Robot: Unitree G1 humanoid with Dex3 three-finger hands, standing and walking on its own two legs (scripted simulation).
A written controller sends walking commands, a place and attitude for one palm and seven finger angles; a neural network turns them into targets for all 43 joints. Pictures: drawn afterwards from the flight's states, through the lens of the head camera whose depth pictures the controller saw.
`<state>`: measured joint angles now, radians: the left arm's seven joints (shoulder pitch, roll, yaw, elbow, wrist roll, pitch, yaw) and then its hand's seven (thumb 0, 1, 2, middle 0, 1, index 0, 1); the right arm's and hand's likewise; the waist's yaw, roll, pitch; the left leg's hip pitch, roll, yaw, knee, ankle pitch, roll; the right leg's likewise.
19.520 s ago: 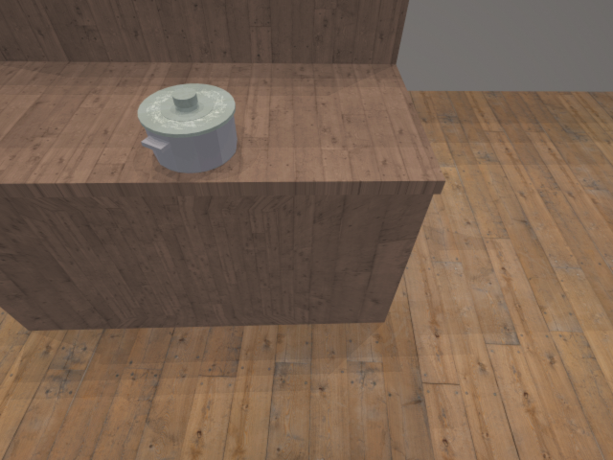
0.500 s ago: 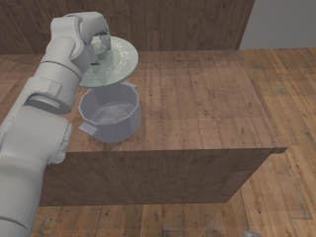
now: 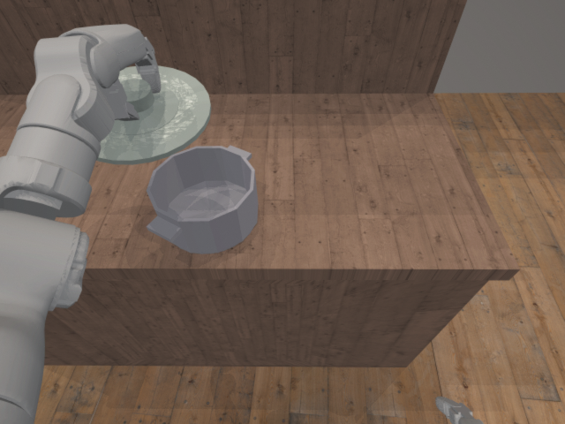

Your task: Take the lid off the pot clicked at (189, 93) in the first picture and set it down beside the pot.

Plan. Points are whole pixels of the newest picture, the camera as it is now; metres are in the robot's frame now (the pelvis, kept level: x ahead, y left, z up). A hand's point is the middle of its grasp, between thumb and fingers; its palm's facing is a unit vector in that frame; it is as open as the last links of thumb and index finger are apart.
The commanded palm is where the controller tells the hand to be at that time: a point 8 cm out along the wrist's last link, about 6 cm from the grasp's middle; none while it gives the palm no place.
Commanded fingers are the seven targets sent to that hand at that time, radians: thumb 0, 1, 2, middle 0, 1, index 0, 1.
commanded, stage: move the lid sideways beside the pot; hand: left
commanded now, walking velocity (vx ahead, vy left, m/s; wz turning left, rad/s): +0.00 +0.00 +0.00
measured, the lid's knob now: (134, 95) +0.50 +0.20 +0.22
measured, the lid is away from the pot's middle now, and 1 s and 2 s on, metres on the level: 0.06 0.19 0.24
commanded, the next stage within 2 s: lower the lid onto the table in 1.56 s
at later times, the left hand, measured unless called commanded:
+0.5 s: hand (69, 100) +0.46 +0.27 +0.23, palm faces -0.27 -0.06 -0.96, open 8.2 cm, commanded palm +0.46 +0.27 +0.30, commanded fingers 0.00 0.60 1.03 -0.93 -1.10 -0.78 -1.03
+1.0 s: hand (23, 105) +0.46 +0.33 +0.23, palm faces -0.27 -0.07 -0.96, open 8.2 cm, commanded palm +0.46 +0.32 +0.30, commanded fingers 0.00 0.60 1.03 -0.93 -1.10 -0.78 -1.03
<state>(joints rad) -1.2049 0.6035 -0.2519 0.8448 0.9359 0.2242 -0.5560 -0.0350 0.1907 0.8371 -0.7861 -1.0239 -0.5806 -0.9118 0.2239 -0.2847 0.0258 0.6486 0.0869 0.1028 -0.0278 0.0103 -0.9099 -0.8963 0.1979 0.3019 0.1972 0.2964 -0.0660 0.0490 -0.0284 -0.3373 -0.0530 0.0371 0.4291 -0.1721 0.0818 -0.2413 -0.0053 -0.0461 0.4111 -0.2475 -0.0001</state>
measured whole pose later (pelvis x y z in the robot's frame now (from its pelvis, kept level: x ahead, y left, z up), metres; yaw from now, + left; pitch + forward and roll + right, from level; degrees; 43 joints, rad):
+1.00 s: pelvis -0.01 +0.03 +0.00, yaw +0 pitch +7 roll -3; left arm -1.25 0.82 -0.15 0.96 0.98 0.05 -0.58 -0.04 0.19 0.84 -0.79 -1.03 -0.58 -0.91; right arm 0.28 -0.29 0.02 0.67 0.10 0.12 -0.05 0.01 -0.91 -0.90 0.20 0.30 0.20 0.30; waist -0.08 0.03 -0.02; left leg -0.42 -0.06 0.04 0.47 -0.18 0.12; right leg -0.30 -0.01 -0.05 0.40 -0.23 0.01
